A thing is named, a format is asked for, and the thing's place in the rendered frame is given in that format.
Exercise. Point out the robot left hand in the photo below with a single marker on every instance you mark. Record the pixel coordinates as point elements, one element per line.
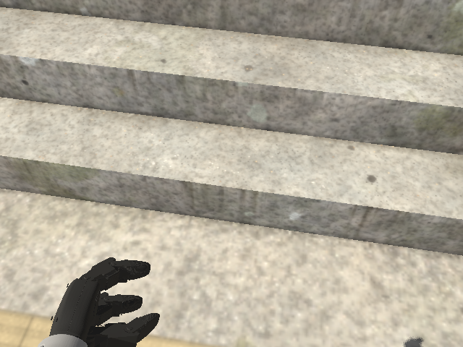
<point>83,307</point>

